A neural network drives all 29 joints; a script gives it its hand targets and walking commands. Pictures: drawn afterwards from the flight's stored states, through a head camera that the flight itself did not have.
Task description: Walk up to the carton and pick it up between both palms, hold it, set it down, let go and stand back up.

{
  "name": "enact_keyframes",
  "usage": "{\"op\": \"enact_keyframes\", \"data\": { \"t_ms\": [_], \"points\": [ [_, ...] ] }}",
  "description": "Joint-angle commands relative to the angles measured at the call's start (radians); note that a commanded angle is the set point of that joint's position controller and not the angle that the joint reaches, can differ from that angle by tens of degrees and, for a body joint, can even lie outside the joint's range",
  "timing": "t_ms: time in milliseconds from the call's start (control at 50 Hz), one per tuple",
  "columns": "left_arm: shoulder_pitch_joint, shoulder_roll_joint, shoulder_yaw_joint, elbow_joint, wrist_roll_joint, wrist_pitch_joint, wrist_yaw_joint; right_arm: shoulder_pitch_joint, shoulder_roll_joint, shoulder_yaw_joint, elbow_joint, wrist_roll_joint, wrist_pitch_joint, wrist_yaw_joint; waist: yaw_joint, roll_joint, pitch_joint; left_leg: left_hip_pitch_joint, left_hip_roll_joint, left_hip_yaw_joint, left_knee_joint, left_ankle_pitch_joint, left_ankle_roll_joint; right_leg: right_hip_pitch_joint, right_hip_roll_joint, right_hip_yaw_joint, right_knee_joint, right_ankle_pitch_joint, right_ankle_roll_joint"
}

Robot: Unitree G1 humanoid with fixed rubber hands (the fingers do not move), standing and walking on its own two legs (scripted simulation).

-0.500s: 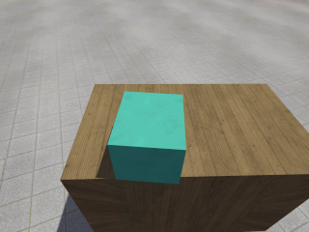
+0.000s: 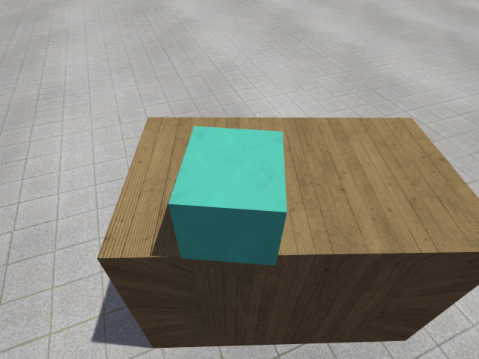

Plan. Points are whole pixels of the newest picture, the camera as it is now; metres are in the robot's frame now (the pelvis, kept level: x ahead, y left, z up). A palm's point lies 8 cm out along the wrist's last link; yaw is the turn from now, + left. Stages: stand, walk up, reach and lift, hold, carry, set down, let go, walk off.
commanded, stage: stand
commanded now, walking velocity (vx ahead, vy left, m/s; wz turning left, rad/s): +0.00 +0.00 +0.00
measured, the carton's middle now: (233, 193) +0.49 +0.02 -0.01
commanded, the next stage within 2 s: none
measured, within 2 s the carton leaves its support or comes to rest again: neither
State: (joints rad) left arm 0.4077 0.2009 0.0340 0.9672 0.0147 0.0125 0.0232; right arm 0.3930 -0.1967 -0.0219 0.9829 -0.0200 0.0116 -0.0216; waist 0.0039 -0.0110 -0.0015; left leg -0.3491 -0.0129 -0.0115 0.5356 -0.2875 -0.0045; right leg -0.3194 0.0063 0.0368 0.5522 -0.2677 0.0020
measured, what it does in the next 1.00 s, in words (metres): shifts its weight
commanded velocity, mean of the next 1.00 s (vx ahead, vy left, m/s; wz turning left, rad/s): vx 0.00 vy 0.00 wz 0.00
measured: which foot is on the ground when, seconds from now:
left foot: down 0.00-1.00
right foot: down 0.00-1.00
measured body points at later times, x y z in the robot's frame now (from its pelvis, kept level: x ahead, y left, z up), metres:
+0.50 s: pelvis +0.00 +0.00 -0.01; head -0.04 -0.01 +0.44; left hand -0.06 +0.22 -0.16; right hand +0.00 -0.23 -0.16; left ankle +0.03 +0.12 -0.71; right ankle -0.01 -0.09 -0.73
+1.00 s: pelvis +0.08 +0.00 -0.01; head +0.09 +0.00 +0.44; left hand +0.07 +0.24 -0.15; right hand +0.08 -0.24 -0.16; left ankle +0.04 +0.12 -0.73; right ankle +0.03 -0.10 -0.73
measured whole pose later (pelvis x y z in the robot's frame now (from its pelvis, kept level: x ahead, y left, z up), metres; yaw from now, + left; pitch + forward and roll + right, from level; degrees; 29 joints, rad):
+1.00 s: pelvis +0.08 +0.00 -0.01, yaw +0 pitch -1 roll +0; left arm 0.40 0.18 0.00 0.91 0.01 -0.01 0.04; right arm 0.37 -0.19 -0.01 0.94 -0.02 -0.02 -0.02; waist 0.00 0.00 0.03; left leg -0.22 0.00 0.03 0.60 -0.37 0.01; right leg -0.20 -0.02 -0.07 0.64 -0.40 -0.01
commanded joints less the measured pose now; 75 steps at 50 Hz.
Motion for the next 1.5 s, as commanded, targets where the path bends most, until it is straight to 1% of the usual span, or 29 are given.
{"op": "enact_keyframes", "data": {
  "t_ms": [0,100,200,240,280,340,380,520,540,560,580,660,720,760,800,840,900,980,1040,1100,1160,1260,1340,1360,1380,1400,1420,1440,1480],
  "points": [
    [0.025,0.161,0.045,-0.051,0.002,-0.018,0.013,0.13,-0.107,-0.037,-0.032,-0.007,-0.015,-0.005,-0.029,-0.027,0.105,0.063,0.008,-0.052,-0.08,-0.191,0.002,-0.169,-0.062,0.109,-0.221,-0.386,-0.017],
    [-0.059,0.167,0.061,-0.052,0.005,0.001,0.019,0.199,-0.078,-0.044,-0.006,-0.013,-0.011,-0.003,-0.055,-0.034,0.124,0.122,-0.006,-0.04,-0.003,-0.235,0.003,-0.278,-0.072,0.091,-0.248,-0.468,-0.017],
    [0.128,0.055,0.051,-0.003,0.016,0.017,0.0,0.009,-0.201,-0.072,-0.053,-0.005,-0.009,-0.02,0.057,0.2,0.157,-0.398,0.187,-0.279,-0.409,-0.59,0.077,0.166,0.091,-0.105,0.268,-0.216,0.018],
    [0.248,0.023,0.044,0.016,0.023,0.001,-0.007,-0.119,-0.2,-0.072,-0.081,-0.001,-0.01,-0.028,0.105,0.174,0.074,-0.385,0.184,-0.231,-0.363,-0.488,0.094,0.271,0.026,-0.096,0.271,-0.121,0.004],
    [0.322,0.034,0.056,0.018,0.016,-0.008,0.0,-0.133,-0.172,-0.063,-0.076,-0.007,0.004,-0.029,0.134,0.128,0.016,-0.397,0.145,-0.163,-0.24,-0.509,0.048,0.329,-0.01,-0.044,0.161,-0.168,-0.011],
    [0.124,0.143,0.055,-0.024,0.024,-0.034,0.031,0.063,-0.01,-0.027,-0.042,-0.017,0.015,-0.019,-0.009,-0.178,0.161,-0.144,-0.017,0.023,0.292,-0.2,-0.024,-0.106,-0.256,0.382,-0.36,-0.512,-0.114],
    [0.022,0.155,0.063,-0.044,0.032,-0.035,0.04,0.124,-0.031,-0.041,-0.029,-0.055,0.02,-0.006,-0.034,-0.14,0.242,-0.088,0.025,-0.054,0.47,-0.175,-0.017,-0.266,-0.324,0.487,-0.488,-0.668,-0.171],
    [0.049,0.107,0.038,-0.007,0.009,-0.029,0.017,0.144,-0.043,-0.056,-0.049,-0.015,-0.051,0.0,-0.036,-0.05,0.202,0.172,0.013,0.005,-0.135,0.092,0.0,-0.076,-0.15,0.14,-0.18,-0.182,-0.093],
    [0.057,0.075,0.023,-0.021,-0.001,-0.031,0.015,0.181,-0.085,-0.067,-0.036,-0.023,-0.057,-0.009,-0.049,0.043,0.173,0.3,0.077,-0.1,-0.17,0.09,0.023,-0.184,-0.134,0.094,-0.094,-0.19,-0.054],
    [0.084,0.025,0.003,-0.039,-0.019,-0.034,0.011,0.198,-0.136,-0.066,-0.038,-0.035,-0.06,-0.021,-0.031,0.211,0.15,0.376,0.266,-0.387,-0.252,-0.086,0.088,-0.32,-0.041,-0.026,0.082,-0.17,0.0],
    [0.09,0.053,0.025,-0.037,0.011,-0.023,0.012,0.195,-0.158,-0.076,-0.041,-0.015,-0.047,-0.024,-0.041,0.183,0.147,0.132,0.384,-0.489,-0.322,-0.318,0.208,-0.157,-0.029,-0.055,0.21,-0.201,0.001],
    [0.147,0.026,0.029,-0.065,0.036,-0.036,-0.01,0.094,-0.153,-0.068,-0.07,-0.013,-0.037,-0.029,0.006,0.151,0.144,0.017,0.272,-0.322,-0.311,-0.46,0.188,-0.051,-0.058,-0.047,0.192,-0.19,-0.01],
    [0.21,0.034,0.028,-0.06,0.022,-0.058,-0.002,-0.034,-0.132,-0.046,-0.094,0.007,-0.024,-0.02,0.055,0.078,0.114,-0.115,0.168,-0.151,-0.154,-0.28,0.078,0.172,-0.065,0.013,-0.051,0.016,-0.025],
    [0.204,0.123,0.039,-0.055,0.019,-0.065,0.016,0.027,-0.064,-0.024,-0.104,0.0,-0.023,-0.012,0.024,-0.106,0.111,-0.182,0.037,0.003,0.097,-0.163,0.008,0.199,-0.24,0.31,-0.203,-0.101,-0.105],
    [0.199,0.169,0.045,-0.049,0.013,-0.053,0.025,0.037,-0.057,-0.015,-0.087,-0.023,-0.009,-0.008,0.027,-0.126,0.16,-0.139,0.035,-0.001,0.233,-0.131,-0.005,0.113,-0.362,0.433,-0.32,-0.143,-0.205],
    [0.127,0.163,0.027,-0.065,0.012,-0.05,0.026,0.025,-0.052,-0.006,-0.092,-0.014,-0.023,-0.002,0.008,-0.086,0.182,-0.108,0.068,-0.019,0.144,-0.063,-0.005,0.142,-0.328,0.315,-0.246,0.237,-0.2],
    [0.034,0.12,0.0,-0.123,-0.015,-0.046,0.019,0.104,-0.112,-0.021,-0.085,-0.005,-0.055,-0.002,-0.036,-0.03,0.045,0.19,0.15,-0.13,-0.076,0.357,0.046,0.082,-0.134,-0.013,-0.022,0.403,-0.047],
    [0.018,0.085,-0.02,-0.155,0.0,-0.032,0.018,0.175,-0.181,-0.051,-0.083,-0.002,-0.046,-0.02,-0.053,0.065,-0.027,0.396,0.301,-0.311,-0.035,0.591,0.208,-0.096,-0.05,-0.064,0.215,0.036,-0.017],
    [-0.064,0.059,-0.023,-0.187,0.007,-0.024,0.017,0.09,-0.18,-0.039,-0.105,-0.007,-0.032,-0.034,-0.029,0.186,0.116,0.303,0.314,-0.271,-0.065,0.722,0.2,-0.142,-0.066,-0.067,0.14,-0.204,-0.007],
    [0.047,0.15,0.008,-0.153,0.007,-0.04,0.016,-0.029,-0.186,-0.034,-0.148,0.005,-0.018,-0.024,0.042,0.046,0.045,0.027,0.147,-0.06,0.14,0.528,0.04,0.253,-0.13,0.052,-0.031,0.415,-0.073],
    [0.109,0.215,0.035,-0.15,0.005,-0.031,0.028,-0.113,-0.117,-0.011,-0.194,0.001,0.0,-0.028,0.093,-0.152,0.021,-0.18,0.002,0.035,0.473,-0.221,-0.03,0.415,-0.398,0.278,-0.057,1.135,-0.287],
    [-0.072,0.242,0.028,-0.206,0.036,-0.004,0.045,-0.159,-0.107,-0.011,-0.212,0.011,0.014,-0.009,0.041,-0.127,0.148,-0.202,0.056,0.01,0.471,-0.272,-0.042,0.214,-0.327,0.147,-0.135,0.687,-0.244],
    [-0.165,0.228,0.017,-0.247,0.018,-0.007,0.033,-0.066,-0.136,-0.038,-0.194,-0.001,0.0,0.005,-0.02,-0.206,0.047,0.027,0.05,0.068,0.114,0.026,-0.034,0.18,-0.25,0.012,-0.013,0.717,-0.163],
    [-0.2,0.229,0.012,-0.259,0.011,-0.005,0.029,-0.019,-0.153,-0.044,-0.183,-0.005,-0.006,0.01,-0.051,-0.132,-0.007,0.148,0.044,0.081,-0.006,0.179,-0.022,0.147,-0.235,-0.006,0.049,0.632,-0.137],
    [-0.181,0.226,0.005,-0.25,0.0,-0.007,0.024,-0.008,-0.185,-0.051,-0.175,-0.015,-0.016,0.012,-0.053,-0.052,-0.054,0.265,0.035,0.071,-0.069,0.333,0.004,0.112,-0.19,-0.037,0.137,0.575,-0.091],
    [-0.165,0.184,-0.014,-0.26,-0.008,-0.013,0.019,0.028,-0.254,-0.069,-0.202,-0.027,-0.028,0.009,-0.087,0.1,-0.118,0.427,0.203,-0.11,-0.069,0.583,0.092,-0.034,-0.128,-0.087,0.33,0.388,-0.027],
    [-0.124,0.117,-0.026,-0.267,-0.022,0.0,0.023,0.025,-0.299,-0.077,-0.219,-0.002,-0.026,0.002,-0.086,0.238,-0.161,0.39,0.442,-0.386,-0.152,0.728,0.262,-0.067,0.01,-0.104,0.489,-0.299,0.008],
    [-0.141,0.151,0.005,-0.24,-0.013,0.035,0.03,0.004,-0.305,-0.087,-0.217,0.005,-0.012,-0.01,-0.093,0.195,-0.109,0.204,0.479,-0.441,-0.227,0.447,0.348,-0.04,-0.011,0.001,0.652,-0.442,0.013],
    [-0.147,0.18,0.018,-0.222,0.002,0.052,0.023,-0.144,-0.245,-0.057,-0.245,-0.003,0.011,-0.028,-0.048,0.137,0.032,0.035,0.404,-0.308,-0.231,0.33,0.299,-0.07,-0.015,0.034,0.744,-0.363,0.02]
  ]
}}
